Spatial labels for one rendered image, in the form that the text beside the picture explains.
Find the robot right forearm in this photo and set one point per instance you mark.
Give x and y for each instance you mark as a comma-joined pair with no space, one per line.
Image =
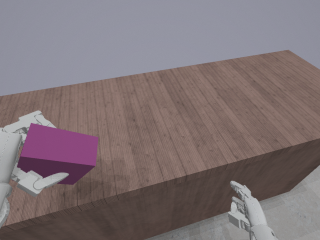
261,232

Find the robot left forearm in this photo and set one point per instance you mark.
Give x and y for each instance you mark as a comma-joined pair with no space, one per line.
5,192

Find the sponge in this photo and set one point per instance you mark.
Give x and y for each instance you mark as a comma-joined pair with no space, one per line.
48,150

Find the robot left hand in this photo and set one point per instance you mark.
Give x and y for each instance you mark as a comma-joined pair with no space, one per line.
12,137

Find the robot right hand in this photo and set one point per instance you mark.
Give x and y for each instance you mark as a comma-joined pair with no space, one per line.
251,212

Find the table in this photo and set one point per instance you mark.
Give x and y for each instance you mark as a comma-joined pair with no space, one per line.
169,144

